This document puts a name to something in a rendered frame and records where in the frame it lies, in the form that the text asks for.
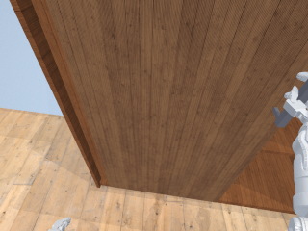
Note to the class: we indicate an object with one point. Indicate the robot left hand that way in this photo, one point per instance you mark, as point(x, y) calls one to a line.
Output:
point(60, 225)

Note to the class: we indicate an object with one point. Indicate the wardrobe door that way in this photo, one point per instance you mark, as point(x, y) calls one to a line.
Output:
point(178, 94)
point(48, 27)

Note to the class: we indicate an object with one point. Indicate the robot right forearm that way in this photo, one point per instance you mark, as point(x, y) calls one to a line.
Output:
point(300, 148)

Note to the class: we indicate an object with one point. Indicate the robot right upper arm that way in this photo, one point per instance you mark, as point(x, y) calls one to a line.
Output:
point(298, 224)

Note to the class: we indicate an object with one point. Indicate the robot right hand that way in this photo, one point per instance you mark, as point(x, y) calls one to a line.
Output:
point(295, 107)

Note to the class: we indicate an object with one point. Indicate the handle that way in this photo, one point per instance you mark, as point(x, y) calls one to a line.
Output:
point(284, 118)

